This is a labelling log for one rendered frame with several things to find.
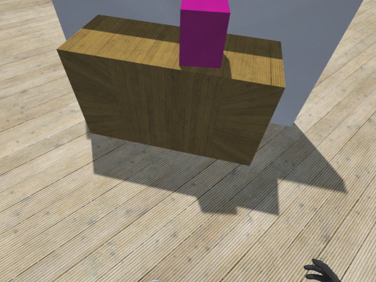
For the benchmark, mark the robot right hand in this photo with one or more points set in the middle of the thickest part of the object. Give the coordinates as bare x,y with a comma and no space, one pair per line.
319,266

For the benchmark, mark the pedestal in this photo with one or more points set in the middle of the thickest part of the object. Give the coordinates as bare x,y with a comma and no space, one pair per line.
128,83

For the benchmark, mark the carton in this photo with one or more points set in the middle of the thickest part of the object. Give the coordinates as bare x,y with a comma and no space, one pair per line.
203,30

